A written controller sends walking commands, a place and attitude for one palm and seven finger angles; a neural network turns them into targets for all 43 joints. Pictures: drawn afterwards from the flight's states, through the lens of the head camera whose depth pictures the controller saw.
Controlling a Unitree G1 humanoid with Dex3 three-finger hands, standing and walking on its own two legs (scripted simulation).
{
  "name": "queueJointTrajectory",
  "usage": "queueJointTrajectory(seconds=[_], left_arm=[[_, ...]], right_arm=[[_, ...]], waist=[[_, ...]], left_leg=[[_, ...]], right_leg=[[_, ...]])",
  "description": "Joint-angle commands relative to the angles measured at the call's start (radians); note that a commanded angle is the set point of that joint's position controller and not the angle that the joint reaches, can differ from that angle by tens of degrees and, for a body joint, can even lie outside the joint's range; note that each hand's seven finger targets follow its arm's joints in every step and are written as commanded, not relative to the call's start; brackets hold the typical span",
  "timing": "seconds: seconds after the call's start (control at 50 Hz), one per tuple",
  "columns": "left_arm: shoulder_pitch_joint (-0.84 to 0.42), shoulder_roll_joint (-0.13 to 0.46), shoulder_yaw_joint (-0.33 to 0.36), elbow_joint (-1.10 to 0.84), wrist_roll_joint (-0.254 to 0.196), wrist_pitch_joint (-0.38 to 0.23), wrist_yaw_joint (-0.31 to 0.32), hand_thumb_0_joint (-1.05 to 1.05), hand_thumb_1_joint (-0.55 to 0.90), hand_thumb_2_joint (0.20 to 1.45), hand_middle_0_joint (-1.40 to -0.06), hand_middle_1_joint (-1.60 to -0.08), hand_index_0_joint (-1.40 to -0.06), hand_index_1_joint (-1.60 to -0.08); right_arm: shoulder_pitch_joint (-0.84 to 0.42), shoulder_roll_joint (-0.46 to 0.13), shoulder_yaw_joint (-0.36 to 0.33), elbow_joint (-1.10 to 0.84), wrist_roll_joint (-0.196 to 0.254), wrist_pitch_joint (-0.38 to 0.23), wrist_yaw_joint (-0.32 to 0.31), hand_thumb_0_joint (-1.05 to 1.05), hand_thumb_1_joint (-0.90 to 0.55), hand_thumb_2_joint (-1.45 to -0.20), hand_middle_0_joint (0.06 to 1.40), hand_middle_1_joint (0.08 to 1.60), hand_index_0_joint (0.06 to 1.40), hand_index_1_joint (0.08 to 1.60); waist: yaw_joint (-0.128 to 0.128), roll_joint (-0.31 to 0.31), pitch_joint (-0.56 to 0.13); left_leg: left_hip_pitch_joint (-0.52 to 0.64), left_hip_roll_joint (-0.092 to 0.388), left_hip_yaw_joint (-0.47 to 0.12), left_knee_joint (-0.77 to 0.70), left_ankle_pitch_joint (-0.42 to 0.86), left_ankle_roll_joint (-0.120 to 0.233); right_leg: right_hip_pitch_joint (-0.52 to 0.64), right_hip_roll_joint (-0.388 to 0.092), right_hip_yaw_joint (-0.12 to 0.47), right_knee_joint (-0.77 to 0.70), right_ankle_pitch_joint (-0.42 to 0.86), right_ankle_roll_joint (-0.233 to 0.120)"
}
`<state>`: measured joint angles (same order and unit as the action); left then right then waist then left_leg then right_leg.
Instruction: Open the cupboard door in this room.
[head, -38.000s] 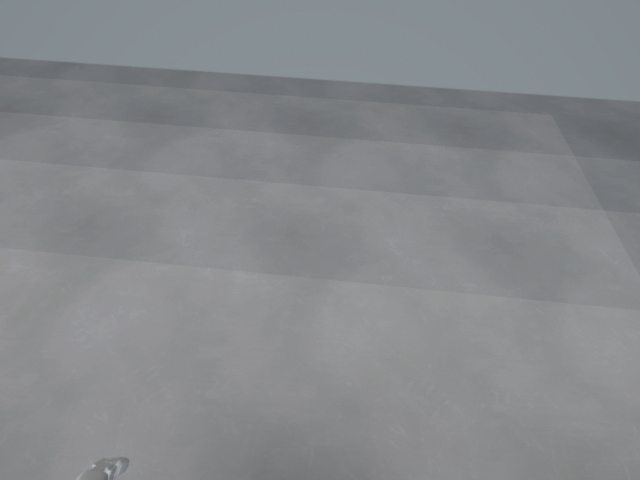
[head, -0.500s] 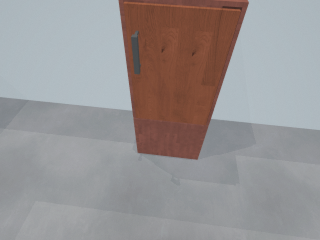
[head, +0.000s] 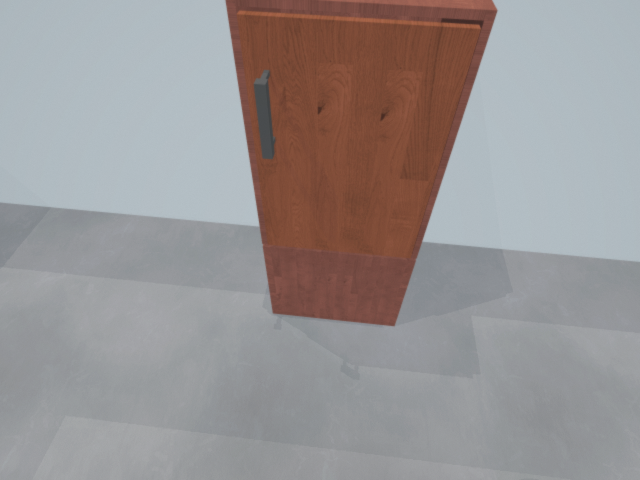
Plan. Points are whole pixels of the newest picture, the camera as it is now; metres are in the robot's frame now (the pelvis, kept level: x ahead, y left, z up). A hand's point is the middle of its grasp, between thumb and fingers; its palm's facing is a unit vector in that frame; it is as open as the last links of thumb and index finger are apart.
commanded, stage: shuffle to correct the standing spot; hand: left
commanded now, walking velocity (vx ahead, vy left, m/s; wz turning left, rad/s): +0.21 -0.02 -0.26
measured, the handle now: (267, 115) +0.73 +0.15 +0.07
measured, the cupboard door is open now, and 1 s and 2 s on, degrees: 0 0 0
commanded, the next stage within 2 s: come to a stop and stand still in 0.58 s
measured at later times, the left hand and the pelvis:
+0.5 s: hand out of the picture +0.02 +0.16 -0.19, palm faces +0.03 -1.00 -0.08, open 7.4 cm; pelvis +0.10 +0.02 -0.02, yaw -3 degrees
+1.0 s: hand (248, 386) +0.29 +0.14 -0.18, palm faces -0.02 -0.98 -0.18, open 7.3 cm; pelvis +0.18 -0.02 -0.01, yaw -1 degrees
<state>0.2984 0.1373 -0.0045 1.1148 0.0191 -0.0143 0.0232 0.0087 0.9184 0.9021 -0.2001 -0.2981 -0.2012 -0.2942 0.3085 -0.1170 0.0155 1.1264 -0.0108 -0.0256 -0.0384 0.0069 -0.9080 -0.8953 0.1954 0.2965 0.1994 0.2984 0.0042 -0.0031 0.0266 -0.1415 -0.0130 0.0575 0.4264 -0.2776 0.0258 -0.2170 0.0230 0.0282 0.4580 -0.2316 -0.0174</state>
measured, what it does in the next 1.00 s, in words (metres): walks ahead: left foot, then right foot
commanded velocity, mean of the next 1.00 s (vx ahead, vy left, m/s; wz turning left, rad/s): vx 0.06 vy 0.01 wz -0.01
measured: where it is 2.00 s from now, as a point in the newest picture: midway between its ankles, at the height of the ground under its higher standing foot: outside the picture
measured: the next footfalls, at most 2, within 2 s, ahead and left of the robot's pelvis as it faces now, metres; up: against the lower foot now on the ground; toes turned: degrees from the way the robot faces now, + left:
left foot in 0.44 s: +0.16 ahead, +0.11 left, +0.00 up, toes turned +4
right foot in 0.82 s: +0.26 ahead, -0.14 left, +0.00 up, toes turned -9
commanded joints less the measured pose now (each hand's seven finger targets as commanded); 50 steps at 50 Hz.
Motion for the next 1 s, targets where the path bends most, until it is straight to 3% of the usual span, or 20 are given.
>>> queueJointTrajectory(seconds=[0.0,0.1,0.14,0.18,0.2,0.24,0.36,0.38,0.4,0.42,0.44,0.48,0.56,0.72,0.76,0.78,0.8,0.84,0.9,0.98], left_arm=[[0.068,0.065,0.028,-0.042,0.003,-0.002,-0.007,0.0,0.9,0.9,-0.2,-0.3,-0.2,-0.3],[0.11,0.048,0.038,-0.055,0.013,-0.014,-0.021,0.0,0.9,0.9,-0.2,-0.3,-0.2,-0.3],[0.164,0.071,0.045,-0.042,0.01,-0.024,-0.017,0.0,0.9,0.9,-0.2,-0.3,-0.2,-0.3],[0.253,0.133,0.065,-0.012,0.004,-0.033,-0.008,0.0,0.9,0.9,-0.2,-0.3,-0.2,-0.3],[0.284,0.13,0.069,-0.006,0.002,-0.039,-0.002,0.0,0.9,0.9,-0.2,-0.3,-0.2,-0.3],[0.278,0.125,0.074,-0.009,0.01,-0.043,0.006,0.0,0.9,0.9,-0.2,-0.3,-0.2,-0.3],[0.135,0.115,0.069,-0.043,0.004,-0.041,-0.007,0.0,0.9,0.9,-0.2,-0.3,-0.2,-0.3],[0.129,0.093,0.066,-0.046,0.006,-0.037,-0.011,0.0,0.9,0.9,-0.2,-0.3,-0.2,-0.3],[0.138,0.058,0.06,-0.058,0.003,-0.032,-0.016,0.0,0.9,0.9,-0.2,-0.3,-0.2,-0.3],[0.135,0.023,0.054,-0.084,-0.001,-0.037,-0.021,0.0,0.9,0.9,-0.2,-0.3,-0.2,-0.3],[0.1,0.048,0.06,-0.112,0.008,-0.041,-0.022,0.0,0.9,0.9,-0.2,-0.3,-0.2,-0.3],[0.052,0.045,0.059,-0.099,0.018,-0.037,-0.025,0.0,0.9,0.9,-0.2,-0.3,-0.2,-0.3],[0.091,-0.002,0.052,-0.081,0.016,-0.015,-0.036,0.0,0.9,0.9,-0.2,-0.3,-0.2,-0.3],[-0.044,0.017,0.044,-0.119,0.01,-0.016,-0.03,0.0,0.9,0.9,-0.2,-0.3,-0.2,-0.3],[0.052,0.07,0.05,-0.078,0.005,-0.03,-0.016,0.0,0.9,0.9,-0.2,-0.3,-0.2,-0.3],[0.079,0.134,0.054,-0.062,0.002,-0.038,-0.003,0.0,0.9,0.9,-0.2,-0.3,-0.2,-0.3],[0.074,0.192,0.057,-0.058,-0.005,-0.033,0.001,0.0,0.9,0.9,-0.2,-0.3,-0.2,-0.3],[0.038,0.204,0.065,-0.071,-0.005,-0.026,0.013,0.0,0.9,0.9,-0.2,-0.3,-0.2,-0.3],[-0.022,0.192,0.076,-0.091,0.004,-0.003,0.03,0.0,0.9,0.9,-0.2,-0.3,-0.2,-0.3],[-0.11,0.19,0.092,-0.138,0.007,0.02,0.027,0.0,0.9,0.9,-0.2,-0.3,-0.2,-0.3]], right_arm=[[0.085,-0.124,-0.035,-0.024,-0.008,-0.005,0.0,0.0,-0.9,-0.9,0.2,0.3,0.2,0.3],[0.065,-0.134,-0.051,-0.056,-0.009,-0.007,0.009,0.0,-0.9,-0.9,0.2,0.3,0.2,0.3],[0.057,-0.107,-0.046,-0.068,-0.006,-0.018,0.009,0.0,-0.9,-0.9,0.2,0.3,0.2,0.3],[0.042,-0.073,-0.04,-0.088,-0.009,-0.022,0.011,0.0,-0.9,-0.9,0.2,0.3,0.2,0.3],[-0.014,-0.082,-0.036,-0.107,-0.012,-0.025,0.013,0.0,-0.9,-0.9,0.2,0.3,0.2,0.3],[-0.073,-0.075,-0.042,-0.129,-0.006,-0.035,0.02,0.0,-0.9,-0.9,0.2,0.3,0.2,0.3],[0.027,-0.042,-0.042,-0.098,-0.003,-0.033,0.033,0.0,-0.9,-0.9,0.2,0.3,0.2,0.3],[0.097,-0.059,-0.048,-0.076,-0.004,-0.039,0.027,0.0,-0.9,-0.9,0.2,0.3,0.2,0.3],[0.183,-0.14,-0.067,-0.053,-0.014,-0.044,0.016,0.0,-0.9,-0.9,0.2,0.3,0.2,0.3],[0.273,-0.235,-0.086,-0.05,-0.025,-0.044,0.011,0.0,-0.9,-0.9,0.2,0.3,0.2,0.3],[0.243,-0.243,-0.088,-0.07,-0.016,-0.029,0.013,0.0,-0.9,-0.9,0.2,0.3,0.2,0.3],[0.134,-0.152,-0.069,-0.094,-0.015,-0.035,0.013,0.0,-0.9,-0.9,0.2,0.3,0.2,0.3],[0.081,-0.12,-0.058,-0.1,-0.015,-0.06,0.009,0.0,-0.9,-0.9,0.2,0.3,0.2,0.3],[0.096,-0.14,-0.062,-0.069,-0.024,-0.029,0.007,0.0,-0.9,-0.9,0.2,0.3,0.2,0.3],[0.094,-0.107,-0.049,-0.061,-0.011,-0.026,0.006,0.0,-0.9,-0.9,0.2,0.3,0.2,0.3],[0.116,-0.063,-0.037,-0.057,-0.001,-0.025,0.01,0.0,-0.9,-0.9,0.2,0.3,0.2,0.3],[0.163,-0.058,-0.04,-0.048,0.005,-0.018,0.009,0.0,-0.9,-0.9,0.2,0.3,0.2,0.3],[0.156,-0.054,-0.052,-0.039,0.01,0.011,-0.002,0.0,-0.9,-0.9,0.2,0.3,0.2,0.3],[0.113,-0.059,-0.061,-0.042,0.01,0.029,-0.004,0.0,-0.9,-0.9,0.2,0.3,0.2,0.3],[0.121,-0.033,-0.071,-0.055,0.003,0.044,0.006,0.0,-0.9,-0.9,0.2,0.3,0.2,0.3]], waist=[[-0.001,0.041,0.067],[0.023,0.01,0.135],[0.038,-0.097,0.105],[0.051,-0.259,0.065],[0.075,-0.226,0.067],[0.073,-0.101,0.056],[-0.034,-0.105,0.054],[-0.062,-0.062,0.039],[-0.088,0.113,0.02],[-0.108,0.327,-0.031],[-0.097,0.2,0.009],[-0.049,0.109,0.115],[0.003,0.085,0.044],[-0.01,0.117,0.038],[0.041,-0.009,-0.04],[0.038,-0.12,-0.094],[0.01,-0.151,-0.105],[0.015,-0.285,-0.14],[0.022,-0.188,-0.104],[-0.014,-0.142,-0.083]], left_leg=[[-0.062,0.16,-0.132,-0.143,-0.15,0.043],[-0.148,0.182,-0.159,-0.138,-0.261,0.078],[-0.201,0.103,-0.069,0.023,-0.152,0.053],[-0.367,0.004,0.054,0.313,-0.185,0.008],[-0.459,0.022,0.025,0.434,-0.271,0.003],[-0.515,0.057,-0.03,0.531,-0.309,0.007],[-0.059,0.014,0.06,0.124,0.047,-0.005],[0.07,0.022,0.039,0.057,0.058,-0.001],[0.189,0.165,-0.16,-0.028,-0.055,0.052],[0.226,0.427,-0.493,-0.195,-0.122,0.175],[0.131,0.48,-0.571,-0.246,-0.241,0.248],[-0.035,0.403,-0.443,-0.264,-0.18,0.217],[-0.05,0.305,-0.164,-0.226,0.192,0.177],[-0.071,0.266,-0.063,-0.091,0.381,0.123],[-0.132,0.177,-0.009,0.053,0.304,0.032],[-0.237,0.115,0.018,0.104,0.084,-0.016],[-0.232,0.066,0.024,0.116,-0.13,-0.041],[-0.209,0.062,0.031,0.264,-0.267,-0.058],[-0.261,0.058,-0.003,0.375,-0.283,-0.059],[-0.131,0.04,0.028,0.227,-0.105,-0.065]], right_leg=[[-0.056,-0.059,0.054,0.008,-0.077,-0.047],[-0.059,-0.043,0.061,0.049,-0.117,-0.06],[0.039,-0.101,0.184,-0.028,-0.078,-0.092],[0.209,-0.258,0.413,-0.139,0.1,-0.183],[0.259,-0.314,0.473,-0.151,0.261,-0.245],[0.278,-0.345,0.432,-0.13,0.381,-0.292],[-0.083,-0.177,0.158,-0.116,0.085,-0.15],[-0.157,-0.134,0.118,-0.024,0.024,-0.126],[-0.293,-0.056,0.062,0.186,-0.077,-0.089],[-0.415,0.024,-0.083,0.488,-0.323,-0.039],[-0.449,-0.022,-0.038,0.633,-0.335,-0.051],[-0.485,-0.095,-0.01,0.75,-0.202,-0.044],[-0.365,-0.123,-0.053,0.598,-0.082,-0.004],[-0.117,-0.067,-0.132,0.159,-0.018,0.002],[0.131,-0.111,-0.069,-0.024,0.251,0.01],[0.272,-0.258,0.085,-0.006,0.573,-0.028],[0.279,-0.37,0.113,0.011,0.833,-0.089],[0.243,-0.381,0.104,0.031,1.065,-0.148],[0.201,-0.4,0.086,0.033,1.029,-0.197],[0.017,-0.35,0.045,0.002,0.618,-0.158]])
